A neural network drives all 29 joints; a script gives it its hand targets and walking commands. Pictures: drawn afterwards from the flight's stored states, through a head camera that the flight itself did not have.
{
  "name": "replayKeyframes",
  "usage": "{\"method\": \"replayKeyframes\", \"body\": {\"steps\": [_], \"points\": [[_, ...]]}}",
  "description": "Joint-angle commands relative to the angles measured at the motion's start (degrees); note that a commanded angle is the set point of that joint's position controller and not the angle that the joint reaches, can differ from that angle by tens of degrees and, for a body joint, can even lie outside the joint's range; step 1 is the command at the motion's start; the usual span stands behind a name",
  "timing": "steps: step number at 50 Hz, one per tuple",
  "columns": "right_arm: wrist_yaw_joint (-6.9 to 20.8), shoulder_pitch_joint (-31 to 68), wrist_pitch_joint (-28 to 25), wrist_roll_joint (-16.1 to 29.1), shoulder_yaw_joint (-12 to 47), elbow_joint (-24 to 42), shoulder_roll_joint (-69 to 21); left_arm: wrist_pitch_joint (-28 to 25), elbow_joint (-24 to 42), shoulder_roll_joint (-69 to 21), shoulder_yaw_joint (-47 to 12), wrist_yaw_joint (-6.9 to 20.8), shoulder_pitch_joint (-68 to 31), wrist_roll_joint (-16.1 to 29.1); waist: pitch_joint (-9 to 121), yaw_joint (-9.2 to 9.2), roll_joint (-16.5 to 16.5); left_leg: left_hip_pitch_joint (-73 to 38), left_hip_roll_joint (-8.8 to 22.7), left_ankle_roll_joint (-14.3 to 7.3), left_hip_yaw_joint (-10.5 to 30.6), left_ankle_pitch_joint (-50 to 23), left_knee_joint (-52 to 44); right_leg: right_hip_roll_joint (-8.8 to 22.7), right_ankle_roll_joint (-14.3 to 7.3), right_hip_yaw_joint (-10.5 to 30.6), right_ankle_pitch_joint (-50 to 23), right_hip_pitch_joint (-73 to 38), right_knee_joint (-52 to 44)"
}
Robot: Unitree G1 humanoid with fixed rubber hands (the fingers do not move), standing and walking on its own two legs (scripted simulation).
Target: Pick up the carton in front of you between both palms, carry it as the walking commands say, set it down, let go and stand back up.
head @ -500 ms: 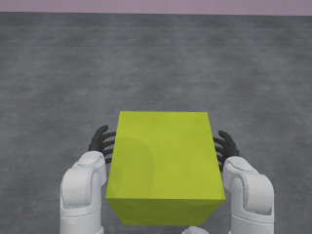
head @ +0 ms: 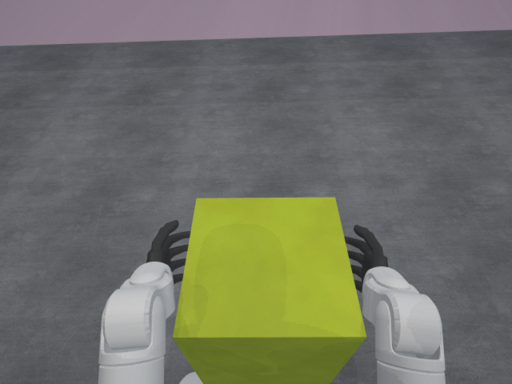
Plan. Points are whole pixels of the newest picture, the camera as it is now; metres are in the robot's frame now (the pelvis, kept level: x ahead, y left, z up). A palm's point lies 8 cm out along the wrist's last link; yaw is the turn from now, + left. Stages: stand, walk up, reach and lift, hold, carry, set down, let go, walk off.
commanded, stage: carry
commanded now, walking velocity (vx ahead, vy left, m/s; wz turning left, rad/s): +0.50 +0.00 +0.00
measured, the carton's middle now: (266, 296) +0.26 +0.00 -0.02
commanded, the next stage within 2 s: none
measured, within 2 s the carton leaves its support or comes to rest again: neither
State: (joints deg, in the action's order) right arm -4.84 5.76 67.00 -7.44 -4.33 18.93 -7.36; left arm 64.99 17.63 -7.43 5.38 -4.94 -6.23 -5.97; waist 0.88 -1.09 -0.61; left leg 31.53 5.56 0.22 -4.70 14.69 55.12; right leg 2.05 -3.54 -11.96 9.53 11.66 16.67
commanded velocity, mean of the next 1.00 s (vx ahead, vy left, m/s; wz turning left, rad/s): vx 0.09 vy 0.00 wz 0.00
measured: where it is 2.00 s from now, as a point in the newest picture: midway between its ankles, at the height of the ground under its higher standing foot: (263, 338)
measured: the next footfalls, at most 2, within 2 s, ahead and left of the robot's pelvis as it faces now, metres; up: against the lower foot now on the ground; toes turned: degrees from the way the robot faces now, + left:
left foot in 0.24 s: +0.36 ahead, +0.13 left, +0.00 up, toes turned +7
right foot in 0.60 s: +0.46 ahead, -0.09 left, +0.00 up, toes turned +19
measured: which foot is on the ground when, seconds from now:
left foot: up 0.00-0.22, down 0.24-1.00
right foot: down 0.00-0.26, up 0.28-0.58, down 0.60-1.00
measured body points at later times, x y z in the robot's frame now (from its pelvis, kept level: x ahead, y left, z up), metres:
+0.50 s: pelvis +0.30 +0.05 +0.00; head +0.35 +0.07 +0.44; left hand +0.60 +0.18 +0.06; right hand +0.58 -0.12 +0.07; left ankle +0.32 +0.13 -0.75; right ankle +0.32 -0.08 -0.72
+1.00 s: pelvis +0.43 +0.02 -0.01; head +0.43 +0.02 +0.44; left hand +0.72 +0.17 +0.06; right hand +0.71 -0.13 +0.06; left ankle +0.32 +0.13 -0.74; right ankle +0.42 -0.08 -0.75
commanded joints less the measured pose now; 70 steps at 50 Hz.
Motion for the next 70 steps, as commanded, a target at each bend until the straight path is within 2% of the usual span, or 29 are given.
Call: {"method": "replayKeyframes", "body": {"steps": [1, 4, 9, 10, 11, 12, 13, 14, 15, 16, 17, 18, 19, 20, 23, 26, 27, 29, 30, 31, 32, 33, 35, 39, 44, 52, 58, 65, 70], "points": [[13.5, 24.5, -2.6, 22.6, 42.0, 6.0, -56.5, 0.0, 5.3, -56.3, -41.8, 16.7, -22.1, 24.4, 16.8, 0.2, 8.3, 4.7, 0.8, 1.4, -1.6, -4.7, -9.1, 14.0, -4.5, 10.2, -13.2, -17.9, -7.2], [13.3, 25.4, -1.9, 23.2, 42.2, 8.8, -54.1, 0.5, 7.6, -53.7, -41.6, 16.4, -22.2, 24.3, 13.2, 0.01, 8.7, 4.0, -0.2, 1.4, -4.2, -8.9, -18.1, 12.5, -3.7, 7.2, -16.1, -17.9, -7.1], [13.5, 26.1, 1.3, 24.2, 41.0, 10.2, -48.4, 3.0, 8.4, -48.6, -40.1, 14.9, -21.6, 22.7, 9.5, -0.17, 10.0, -1.6, -1.9, -0.9, -6.9, -13.3, -27.0, 12.1, -1.5, 3.7, -24.0, -19.1, -4.0], [13.6, 26.1, 1.9, 24.3, 40.5, 9.9, -47.6, 3.6, 8.3, -47.8, -39.8, 14.7, -21.8, 22.4, 10.2, 0.0, 10.1, -5.4, -2.9, -1.5, -7.9, -12.6, -27.9, 11.9, -0.8, 2.8, -28.7, -19.0, -0.8], [13.7, 25.6, 2.4, 24.3, 40.0, 9.1, -47.1, 4.1, 8.2, -47.1, -39.6, 14.6, -22.6, 22.4, 11.9, 0.88, 8.9, -12.9, -5.3, -1.6, -10.4, -14.0, -31.0, 10.2, 0.8, 0.0, -34.2, -17.4, 6.5], [13.8, 25.3, 2.8, 24.0, 39.2, 8.2, -46.4, 4.7, 8.4, -46.4, -39.5, 14.5, -23.4, 22.4, 15.1, 1.83, 5.6, -23.8, -6.3, -1.3, -11.5, -14.7, -32.7, 7.6, 2.7, -2.1, -33.1, -12.9, 16.8], [13.9, 25.0, 3.3, 23.8, 38.5, 7.7, -45.8, 5.2, 8.4, -45.4, -39.5, 14.5, -24.6, 22.3, 19.3, 2.85, -0.5, -34.5, 3.2, -2.0, -0.7, -22.2, -32.6, 5.9, 4.8, -1.5, -15.8, -4.2, 29.4], [14.2, 25.5, 3.0, 23.3, 37.7, 5.7, -45.4, 6.0, 9.5, -46.0, -40.4, 14.4, -26.0, 23.1, 24.4, 2.6, -16.7, -48.8, 17.8, -11.8, 22.9, -29.4, -34.3, -1.8, 7.4, 1.3, 8.4, 13.9, 46.3], [14.2, 24.4, 3.0, 24.1, 37.5, 4.8, -46.9, 6.0, 7.8, -46.5, -40.4, 14.5, -25.5, 22.8, 24.2, 2.49, -15.3, -47.2, 19.6, -14.7, 25.7, -40.7, -37.1, -2.6, 6.5, 7.8, 20.7, 19.1, 55.8], [14.3, 25.1, 2.7, 24.3, 37.4, 5.3, -48.4, 5.6, 7.0, -48.5, -40.9, 14.6, -26.1, 23.0, 23.6, 2.5, -12.3, -45.1, 18.1, -13.9, 18.6, -49.9, -35.7, -0.5, 4.9, 11.2, 20.6, 20.3, 57.6], [14.4, 26.2, 2.3, 24.4, 37.5, 5.8, -50.4, 5.1, 7.0, -50.3, -41.1, 14.7, -27.3, 23.1, 24.0, 2.49, -7.1, -43.9, 16.6, -11.8, 13.4, -52.0, -35.0, 1.7, 4.0, 12.4, 18.3, 20.6, 54.5], [14.5, 27.6, 1.9, 24.4, 37.8, 6.4, -52.2, 4.6, 7.3, -52.1, -41.5, 14.8, -28.3, 23.4, 22.6, 2.19, -4.2, -40.9, 15.3, -9.5, 9.2, -50.3, -36.2, 3.6, 3.7, 12.5, 15.7, 20.1, 48.4], [14.6, 28.9, 1.5, 24.7, 38.1, 7.0, -53.5, 4.1, 7.8, -53.5, -41.9, 14.7, -29.2, 23.8, 22.5, 1.66, -4.4, -38.7, 13.4, -7.3, 6.2, -46.6, -37.4, 4.6, 3.7, 12.4, 13.2, 17.5, 40.8], [14.6, 29.5, 1.2, 25.0, 38.4, 7.9, -54.2, 3.7, 8.2, -54.6, -42.2, 14.6, -29.3, 23.9, 22.8, 1.38, -5.0, -36.7, 12.1, -6.7, 3.6, -45.8, -38.1, 3.7, 4.1, 10.8, 11.7, 14.2, 34.9], [14.7, 28.9, 0.8, 25.4, 38.5, 9.8, -53.6, 3.0, 8.8, -55.0, -42.6, 13.7, -27.2, 23.1, 23.6, 1.24, -6.3, -35.5, 10.7, -7.7, -1.7, -48.3, -37.5, 1.1, 5.1, 6.7, 10.0, 9.4, 21.6], [14.8, 26.1, 1.2, 24.6, 37.9, 9.7, -51.9, 3.4, 9.6, -53.5, -42.5, 13.1, -25.7, 22.5, 23.6, 1.67, -9.4, -35.8, 9.7, -7.3, -4.1, -47.9, -35.7, 0.4, 5.4, 4.3, 1.3, 7.4, 14.3], [14.8, 25.3, 1.5, 24.2, 37.7, 9.1, -51.5, 3.7, 9.2, -53.1, -42.3, 13.2, -25.1, 22.3, 23.3, 1.54, -9.1, -35.1, 8.9, -6.5, -4.9, -45.2, -34.6, 0.6, 5.5, 3.5, -2.5, 5.9, 11.4], [14.9, 24.7, 1.9, 23.4, 37.7, 7.3, -50.9, 4.3, 7.9, -52.5, -41.8, 13.8, -24.4, 22.1, 21.5, 0.96, -6.6, -31.2, 6.4, -3.3, -6.5, -34.5, -31.3, 1.8, 5.7, 2.5, -15.6, -0.3, 1.8], [14.9, 24.6, 2.0, 22.8, 37.6, 6.1, -50.7, 4.7, 7.1, -52.1, -41.5, 14.2, -24.4, 22.2, 20.8, 0.96, -5.4, -27.1, 5.9, -1.6, -5.7, -28.0, -30.2, 4.5, 5.5, 4.2, -20.1, -5.2, 1.4], [14.9, 24.4, 2.2, 22.2, 37.5, 4.8, -50.2, 5.1, 6.2, -51.3, -41.1, 14.7, -24.9, 22.3, 21.4, 1.42, -1.0, -22.2, 4.5, -0.1, -5.7, -18.4, -27.8, 10.1, 4.8, 8.7, -35.4, -10.4, 5.6], [14.9, 25.5, 2.7, 22.4, 37.9, 4.8, -50.3, 5.0, 3.5, -51.9, -40.5, 15.1, -24.9, 21.9, 22.7, 1.42, 3.3, -21.1, 3.1, 1.0, -3.2, -11.9, -28.7, 12.8, 2.0, 10.5, -42.4, -12.6, 9.3], [15.0, 26.9, 3.1, 22.7, 38.3, 5.1, -50.2, 4.7, 1.5, -52.4, -39.7, 15.5, -23.9, 22.0, 21.7, 1.26, 6.3, -21.7, 2.9, 1.2, -2.5, -8.3, -29.4, 13.0, 0.8, 11.3, -39.1, -11.1, 9.1], [15.2, 30.6, 3.1, 23.7, 39.4, 5.3, -50.8, 4.3, 0.5, -53.5, -39.1, 15.8, -24.8, 22.2, 19.8, 1.06, 5.9, -23.9, 3.3, 1.3, -1.8, -13.4, -28.7, 11.1, 1.0, 10.2, -37.7, -7.6, 9.0], [14.9, 32.4, 2.9, 25.0, 40.0, 5.2, -51.5, 4.1, 1.0, -54.2, -38.8, 15.2, -26.4, 22.5, 22.6, 0.97, 4.4, -24.5, 3.3, 1.8, -1.9, -22.7, -26.9, 9.5, 1.0, 8.2, -43.1, -8.9, 13.3], [14.7, 30.6, 2.5, 24.6, 39.3, 4.2, -52.2, 3.9, 2.0, -54.3, -39.5, 14.8, -26.9, 22.6, 23.8, 1.0, 2.8, -24.4, 2.3, 2.4, -2.1, -24.8, -26.6, 8.9, 0.6, 7.8, -47.4, -9.7, 15.1], [14.7, 29.3, 2.3, 24.1, 38.4, 4.5, -51.9, 3.9, 3.8, -53.8, -40.8, 14.7, -27.4, 23.0, 22.2, 1.09, -1.4, -29.2, 3.7, 1.9, -2.2, -38.2, -26.5, 6.0, 2.3, 5.5, -32.9, -3.9, 14.7], [14.7, 29.1, 2.5, 23.7, 38.3, 4.2, -51.3, 4.2, 3.1, -53.3, -40.8, 14.9, -27.1, 23.0, 21.3, 1.11, -0.3, -27.7, 3.8, 1.8, -2.2, -34.0, -27.0, 6.8, 2.2, 5.9, -33.7, -4.9, 14.5], [14.9, 29.8, 2.6, 23.9, 38.5, 3.8, -51.1, 4.2, 2.1, -53.4, -40.4, 14.9, -27.2, 22.6, 20.3, 1.12, -1.1, -27.3, 5.1, 0.8, -2.1, -32.6, -27.1, 7.1, 2.2, 6.1, -24.1, -2.4, 15.6], [15.1, 30.2, 2.3, 23.8, 38.9, 4.0, -52.2, 4.1, 2.5, -54.2, -40.6, 15.2, -27.9, 22.8, 18.7, 1.11, 0.0, -24.1, 4.4, 0.2, -2.1, -21.1, -28.3, 7.5, 2.2, 6.8, -21.5, -2.8, 13.9]]}}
